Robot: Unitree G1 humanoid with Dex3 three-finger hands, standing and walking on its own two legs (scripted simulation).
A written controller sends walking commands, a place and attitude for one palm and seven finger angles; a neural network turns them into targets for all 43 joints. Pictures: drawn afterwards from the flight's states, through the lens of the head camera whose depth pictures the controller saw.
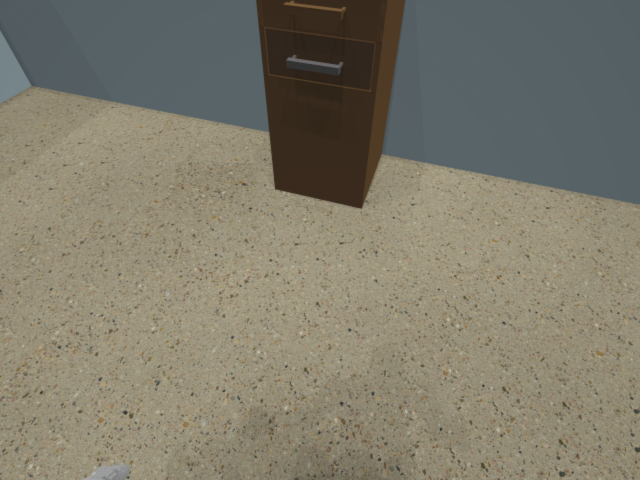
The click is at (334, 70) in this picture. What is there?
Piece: drawer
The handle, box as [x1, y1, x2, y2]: [286, 55, 342, 75]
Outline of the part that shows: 286,60 287,67 338,75 342,65 342,62 340,62 338,65 296,59 296,55 293,55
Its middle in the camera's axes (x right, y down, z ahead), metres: -0.02 -0.61 +1.35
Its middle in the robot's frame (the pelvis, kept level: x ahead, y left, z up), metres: +1.41 +0.08 -0.11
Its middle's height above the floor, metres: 0.66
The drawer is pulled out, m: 0.00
